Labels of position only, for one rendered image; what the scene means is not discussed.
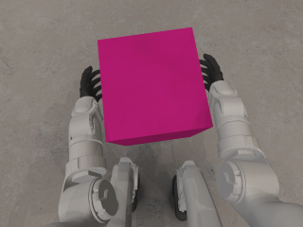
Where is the robot right forearm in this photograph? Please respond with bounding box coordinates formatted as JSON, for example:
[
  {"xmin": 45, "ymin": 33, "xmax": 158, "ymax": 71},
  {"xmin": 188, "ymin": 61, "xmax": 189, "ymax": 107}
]
[{"xmin": 208, "ymin": 80, "xmax": 279, "ymax": 194}]

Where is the robot left forearm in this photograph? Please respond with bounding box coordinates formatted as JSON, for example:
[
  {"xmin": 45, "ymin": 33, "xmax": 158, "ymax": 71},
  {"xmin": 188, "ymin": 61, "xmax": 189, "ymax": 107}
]
[{"xmin": 58, "ymin": 96, "xmax": 108, "ymax": 214}]

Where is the robot left shin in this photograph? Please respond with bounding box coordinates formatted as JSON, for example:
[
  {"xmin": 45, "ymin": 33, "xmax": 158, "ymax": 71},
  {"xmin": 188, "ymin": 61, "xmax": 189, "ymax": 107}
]
[{"xmin": 112, "ymin": 157, "xmax": 136, "ymax": 202}]

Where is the robot right shin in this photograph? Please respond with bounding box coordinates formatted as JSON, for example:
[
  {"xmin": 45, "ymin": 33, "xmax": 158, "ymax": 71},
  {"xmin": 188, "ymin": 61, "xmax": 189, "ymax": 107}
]
[{"xmin": 177, "ymin": 160, "xmax": 204, "ymax": 211}]

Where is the carton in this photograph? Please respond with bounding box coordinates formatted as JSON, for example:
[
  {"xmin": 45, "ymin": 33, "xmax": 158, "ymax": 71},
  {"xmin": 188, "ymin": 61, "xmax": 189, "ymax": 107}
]
[{"xmin": 98, "ymin": 27, "xmax": 213, "ymax": 146}]

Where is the robot left upper arm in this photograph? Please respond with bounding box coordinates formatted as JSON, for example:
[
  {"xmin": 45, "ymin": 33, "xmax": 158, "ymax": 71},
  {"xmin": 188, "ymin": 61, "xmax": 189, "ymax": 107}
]
[{"xmin": 41, "ymin": 178, "xmax": 118, "ymax": 227}]

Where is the robot left hand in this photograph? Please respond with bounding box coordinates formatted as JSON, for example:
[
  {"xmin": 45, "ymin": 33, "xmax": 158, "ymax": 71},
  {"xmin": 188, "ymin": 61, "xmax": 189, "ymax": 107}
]
[{"xmin": 80, "ymin": 65, "xmax": 102, "ymax": 102}]

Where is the robot right hand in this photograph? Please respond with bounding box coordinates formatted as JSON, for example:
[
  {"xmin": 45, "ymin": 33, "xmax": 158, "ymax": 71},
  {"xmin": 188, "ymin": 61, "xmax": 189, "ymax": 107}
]
[{"xmin": 199, "ymin": 53, "xmax": 224, "ymax": 92}]

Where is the robot right upper arm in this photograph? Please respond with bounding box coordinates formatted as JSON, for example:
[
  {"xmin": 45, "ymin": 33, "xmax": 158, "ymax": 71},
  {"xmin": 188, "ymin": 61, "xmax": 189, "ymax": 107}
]
[{"xmin": 216, "ymin": 159, "xmax": 303, "ymax": 227}]

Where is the robot shin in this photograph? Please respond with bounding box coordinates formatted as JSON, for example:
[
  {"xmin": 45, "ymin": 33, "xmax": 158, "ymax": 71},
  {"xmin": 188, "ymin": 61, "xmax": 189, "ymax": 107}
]
[
  {"xmin": 112, "ymin": 157, "xmax": 136, "ymax": 202},
  {"xmin": 177, "ymin": 160, "xmax": 204, "ymax": 211}
]

